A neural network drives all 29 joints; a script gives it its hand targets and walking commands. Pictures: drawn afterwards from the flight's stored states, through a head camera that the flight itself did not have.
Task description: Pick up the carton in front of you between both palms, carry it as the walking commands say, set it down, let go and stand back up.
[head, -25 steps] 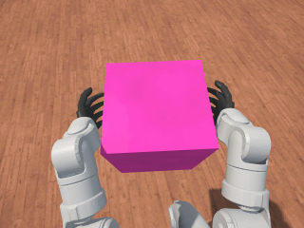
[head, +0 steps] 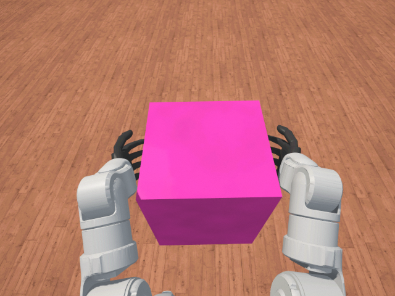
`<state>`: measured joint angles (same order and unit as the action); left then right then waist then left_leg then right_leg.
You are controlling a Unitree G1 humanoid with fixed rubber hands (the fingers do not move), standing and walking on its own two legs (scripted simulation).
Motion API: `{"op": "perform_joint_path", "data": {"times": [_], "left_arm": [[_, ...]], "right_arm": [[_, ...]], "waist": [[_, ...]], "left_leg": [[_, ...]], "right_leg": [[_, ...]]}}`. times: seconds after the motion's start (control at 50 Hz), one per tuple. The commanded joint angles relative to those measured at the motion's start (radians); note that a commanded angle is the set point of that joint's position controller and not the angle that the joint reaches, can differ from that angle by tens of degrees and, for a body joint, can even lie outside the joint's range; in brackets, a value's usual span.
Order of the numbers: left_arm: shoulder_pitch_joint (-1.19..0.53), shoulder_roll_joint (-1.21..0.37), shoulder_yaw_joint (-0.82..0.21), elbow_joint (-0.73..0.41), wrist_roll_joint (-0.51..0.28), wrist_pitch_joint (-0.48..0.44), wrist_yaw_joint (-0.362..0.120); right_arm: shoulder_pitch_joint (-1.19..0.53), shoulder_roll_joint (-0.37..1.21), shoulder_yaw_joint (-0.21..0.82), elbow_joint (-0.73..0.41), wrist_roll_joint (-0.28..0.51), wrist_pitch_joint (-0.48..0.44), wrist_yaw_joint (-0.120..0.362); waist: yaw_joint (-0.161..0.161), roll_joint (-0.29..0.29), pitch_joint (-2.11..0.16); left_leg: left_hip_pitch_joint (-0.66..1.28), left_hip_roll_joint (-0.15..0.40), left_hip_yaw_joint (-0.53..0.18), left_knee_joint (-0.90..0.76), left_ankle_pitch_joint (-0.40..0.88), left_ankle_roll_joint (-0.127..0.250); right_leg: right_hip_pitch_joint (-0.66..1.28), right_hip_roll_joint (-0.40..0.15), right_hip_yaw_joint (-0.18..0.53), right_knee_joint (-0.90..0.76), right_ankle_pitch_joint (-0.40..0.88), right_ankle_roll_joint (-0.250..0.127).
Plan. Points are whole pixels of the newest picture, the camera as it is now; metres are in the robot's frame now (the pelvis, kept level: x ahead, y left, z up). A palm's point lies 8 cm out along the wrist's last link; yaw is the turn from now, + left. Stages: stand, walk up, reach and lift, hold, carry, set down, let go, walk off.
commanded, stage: carry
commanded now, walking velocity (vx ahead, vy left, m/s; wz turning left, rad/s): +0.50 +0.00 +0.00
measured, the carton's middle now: (205, 179) +0.35 +0.02 +0.05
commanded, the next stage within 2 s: none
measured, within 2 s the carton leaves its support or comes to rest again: neither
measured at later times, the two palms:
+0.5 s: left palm (150, 94) +0.57 +0.16 +0.10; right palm (270, 96) +0.56 -0.14 +0.10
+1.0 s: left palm (169, 36) +0.87 +0.14 +0.10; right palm (260, 35) +0.87 -0.16 +0.10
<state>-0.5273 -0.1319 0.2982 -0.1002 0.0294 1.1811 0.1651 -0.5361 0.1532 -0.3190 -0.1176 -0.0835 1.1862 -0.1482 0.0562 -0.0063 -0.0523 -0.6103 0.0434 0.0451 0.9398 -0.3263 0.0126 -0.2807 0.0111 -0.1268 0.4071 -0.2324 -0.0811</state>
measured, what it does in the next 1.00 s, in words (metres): walks ahead: left foot, then right foot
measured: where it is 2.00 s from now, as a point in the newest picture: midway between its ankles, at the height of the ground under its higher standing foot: (210, 193)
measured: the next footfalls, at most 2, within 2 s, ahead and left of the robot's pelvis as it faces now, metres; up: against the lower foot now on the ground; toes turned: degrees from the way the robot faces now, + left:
left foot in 0.20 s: +0.29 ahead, +0.13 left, +0.00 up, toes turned +7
right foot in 0.60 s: +0.57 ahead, -0.11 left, +0.00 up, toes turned -12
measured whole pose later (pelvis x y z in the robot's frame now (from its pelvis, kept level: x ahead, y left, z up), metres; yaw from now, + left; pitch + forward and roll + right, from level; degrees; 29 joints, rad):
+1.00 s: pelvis +0.64 -0.01 +0.00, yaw +0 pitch +4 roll +1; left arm 0.01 -0.13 0.03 -0.54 0.04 1.20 0.14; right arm 0.02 0.13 -0.05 -0.56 -0.05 1.21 -0.14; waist 0.02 0.00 -0.13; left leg -0.54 0.09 0.16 0.54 -0.08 -0.01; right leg -0.04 -0.05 -0.21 0.29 -0.31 0.00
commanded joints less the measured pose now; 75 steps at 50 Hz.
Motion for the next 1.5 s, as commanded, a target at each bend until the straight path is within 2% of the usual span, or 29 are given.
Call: {"op": "perform_joint_path", "data": {"times": [0.0,0.1,0.16,0.18,0.2,0.22,0.24,0.28,0.3,0.42,0.52,0.58,0.6,0.62,0.64,0.7,0.72,0.84,0.96,1.02,1.04,1.06,1.08,1.12,1.16,1.24,1.3,1.34,1.48], "left_arm": [[-0.508,-0.911,-0.711,-0.112,-0.253,-0.025,-0.106],[-0.22,-0.905,-0.792,-0.269,-0.208,-0.057,-0.132],[-0.068,-0.913,-0.812,-0.362,-0.229,-0.048,-0.136],[-0.034,-0.887,-0.817,-0.382,-0.225,-0.04,-0.136],[-0.007,-0.87,-0.828,-0.407,-0.233,-0.024,-0.137],[0.018,-0.854,-0.841,-0.422,-0.237,-0.014,-0.143],[0.031,-0.874,-0.858,-0.427,-0.241,-0.012,-0.148],[0.059,-0.926,-0.876,-0.454,-0.252,-0.02,-0.165],[0.077,-0.951,-0.883,-0.463,-0.256,-0.026,-0.171],[0.157,-0.875,-0.895,-0.498,-0.223,-0.029,-0.157],[0.174,-0.734,-0.869,-0.51,-0.22,0.012,-0.136],[0.203,-0.66,-0.825,-0.476,-0.215,0.035,-0.122],[0.205,-0.639,-0.809,-0.459,-0.211,0.04,-0.115],[0.186,-0.621,-0.792,-0.439,-0.207,0.041,-0.109],[0.195,-0.632,-0.785,-0.434,-0.216,0.042,-0.108],[0.111,-0.757,-0.834,-0.477,-0.256,0.028,-0.134],[0.087,-0.793,-0.854,-0.487,-0.268,0.021,-0.144],[0.116,-0.821,-0.9,-0.511,-0.292,0.001,-0.175],[0.189,-0.722,-0.863,-0.522,-0.254,0.017,-0.149],[0.202,-0.685,-0.849,-0.523,-0.239,0.031,-0.133],[0.201,-0.67,-0.845,-0.521,-0.234,0.035,-0.129],[0.182,-0.657,-0.849,-0.535,-0.237,0.043,-0.126],[0.187,-0.663,-0.864,-0.546,-0.252,0.053,-0.126],[0.161,-0.734,-0.89,-0.549,-0.262,0.048,-0.142],[0.125,-0.824,-0.918,-0.544,-0.274,0.027,-0.159],[0.172,-0.87,-0.917,-0.534,-0.245,-0.009,-0.169],[0.165,-0.826,-0.9,-0.547,-0.233,-0.009,-0.163],[0.151,-0.787,-0.88,-0.538,-0.233,0.006,-0.157],[0.185,-0.708,-0.84,-0.457,-0.23,0.043,-0.145]], "right_arm": [[-0.402,0.859,0.687,-0.037,0.167,-0.032,0.039],[-0.223,0.941,0.848,-0.22,0.252,-0.061,0.09],[-0.106,0.931,0.883,-0.336,0.321,-0.05,0.11],[-0.039,0.909,0.881,-0.352,0.322,-0.043,0.114],[0.009,0.87,0.869,-0.353,0.306,-0.039,0.114],[0.054,0.873,0.867,-0.337,0.302,-0.037,0.115],[0.084,0.885,0.867,-0.359,0.303,-0.032,0.122],[0.103,0.946,0.889,-0.402,0.31,-0.034,0.141],[0.096,0.963,0.904,-0.429,0.318,-0.037,0.15],[0.134,0.842,0.923,-0.479,0.342,-0.029,0.169],[0.174,0.707,0.89,-0.474,0.31,0.007,0.142],[0.177,0.646,0.871,-0.46,0.291,0.034,0.117],[0.171,0.615,0.863,-0.457,0.285,0.042,0.107],[0.14,0.594,0.859,-0.482,0.285,0.053,0.1],[0.117,0.602,0.869,-0.48,0.296,0.059,0.098],[0.112,0.737,0.885,-0.453,0.308,0.039,0.116],[0.112,0.778,0.888,-0.448,0.305,0.03,0.122],[0.173,0.827,0.892,-0.448,0.27,-0.003,0.126],[0.181,0.732,0.899,-0.494,0.291,0.017,0.11],[0.205,0.692,0.888,-0.496,0.295,0.031,0.107],[0.21,0.676,0.879,-0.497,0.294,0.036,0.106],[0.211,0.655,0.867,-0.49,0.288,0.04,0.104],[0.219,0.664,0.86,-0.464,0.299,0.037,0.105],[0.224,0.741,0.867,-0.475,0.315,0.025,0.123],[0.172,0.83,0.895,-0.494,0.322,0.007,0.145],[0.179,0.854,0.921,-0.497,0.329,-0.019,0.168],[0.156,0.808,0.931,-0.521,0.326,-0.019,0.167],[0.141,0.775,0.928,-0.507,0.324,0.0,0.159],[0.189,0.712,0.874,-0.43,0.285,0.042,0.126]], "waist": [[-0.025,-0.115,-0.35],[-0.025,-0.155,-0.32],[-0.054,-0.117,-0.404],[-0.077,-0.063,-0.453],[-0.084,0.135,-0.541],[-0.089,0.309,-0.508],[-0.089,0.248,-0.47],[-0.085,0.059,-0.381],[-0.08,0.047,-0.343],[-0.076,0.174,-0.226],[-0.08,0.171,-0.115],[-0.056,0.106,-0.135],[-0.039,0.011,-0.17],[-0.029,-0.253,-0.241],[-0.024,-0.325,-0.232],[-0.042,-0.072,-0.266],[-0.049,-0.053,-0.261],[-0.044,-0.099,-0.197],[-0.034,-0.145,-0.148],[-0.055,-0.106,-0.184],[-0.063,-0.089,-0.223],[-0.076,0.097,-0.303],[-0.086,0.278,-0.411],[-0.076,0.185,-0.381],[-0.065,0.138,-0.337],[-0.059,0.134,-0.376],[-0.066,0.031,-0.313],[-0.066,-0.035,-0.239],[-0.063,-0.034,-0.269]], "left_leg": [[-0.023,0.008,0.049,-0.235,0.09,-0.025],[0.09,-0.046,0.14,-0.48,0.27,-0.023],[0.475,-0.067,0.201,-0.586,0.32,0.017],[0.698,0.047,0.061,-0.559,0.279,0.054],[0.935,0.304,-0.35,-0.549,0.312,0.187],[1.043,0.387,-0.55,-0.606,0.429,0.291],[1.028,0.392,-0.494,-0.596,0.498,0.294],[0.883,0.339,-0.331,-0.628,0.524,0.201],[0.8,0.314,-0.268,-0.673,0.451,0.16],[0.612,0.211,-0.017,-0.746,0.338,0.111],[0.539,0.206,0.038,-0.734,0.26,0.076],[0.432,0.14,0.136,-0.479,0.35,0.032],[0.316,0.09,0.182,-0.262,0.327,-0.012],[0.084,-0.015,0.165,0.058,0.114,-0.061],[-0.067,-0.053,0.063,0.232,-0.168,-0.047],[-0.073,0.087,-0.05,0.309,-0.058,0.008],[-0.029,0.109,-0.057,0.223,0.001,0.006],[0.016,0.08,0.055,-0.205,0.138,-0.029],[0.104,0.005,0.163,-0.42,0.29,-0.023],[0.371,-0.04,0.23,-0.573,0.441,-0.014],[0.542,0.036,0.16,-0.568,0.559,-0.006],[0.749,0.239,-0.07,-0.492,0.968,0.06],[0.924,0.375,-0.277,-0.509,1.032,0.227],[0.78,0.368,-0.236,-0.603,0.882,0.223],[0.643,0.294,-0.088,-0.635,0.724,0.13],[0.555,0.219,0.05,-0.595,0.516,0.081],[0.45,0.141,0.106,-0.535,0.279,-0.007],[0.432,0.138,0.076,-0.511,0.389,-0.022],[0.45,0.121,0.09,-0.393,0.584,-0.038]], "right_leg": [[0.39,-0.247,0.214,-0.134,0.444,-0.076],[0.47,-0.202,0.074,-0.076,0.703,-0.028],[0.342,-0.163,-0.023,0.168,0.719,0.029],[0.168,-0.154,-0.028,0.328,0.497,0.065],[-0.114,-0.068,-0.016,0.592,0.222,0.099],[-0.395,0.035,0.035,0.76,-0.24,0.098],[-0.486,-0.02,0.104,0.873,-0.286,0.081],[-0.476,-0.107,0.131,0.751,-0.201,0.069],[-0.427,-0.124,0.126,0.623,-0.166,0.077],[-0.258,-0.074,-0.02,0.217,0.023,0.099],[-0.168,-0.075,-0.078,0.11,0.163,0.087],[0.095,-0.015,-0.155,0.083,0.036,0.068],[0.244,-0.11,0.009,0.028,-0.042,0.047],[0.4,-0.358,0.473,-0.119,-0.187,-0.078],[0.436,-0.436,0.664,-0.207,-0.053,-0.144],[0.305,-0.388,0.424,-0.169,0.067,-0.101],[0.24,-0.364,0.344,-0.202,0.014,-0.065],[0.225,-0.304,0.132,-0.293,-0.002,-0.048],[0.295,-0.247,-0.026,-0.135,0.509,-0.002],[0.231,-0.179,-0.117,0.097,0.567,0.065],[0.13,-0.165,-0.116,0.192,0.449,0.103],[-0.03,-0.112,-0.093,0.409,0.085,0.139],[-0.214,-0.028,-0.028,0.595,-0.271,0.148],[-0.229,-0.069,0.084,0.625,-0.375,0.113],[-0.128,-0.114,0.099,0.324,-0.339,0.103],[0.093,-0.079,-0.002,0.01,-0.009,0.108],[0.135,-0.21,0.085,-0.024,0.258,0.107],[0.117,-0.213,0.072,0.031,0.377,0.094],[0.154,-0.198,0.06,0.086,0.717,0.093]]}}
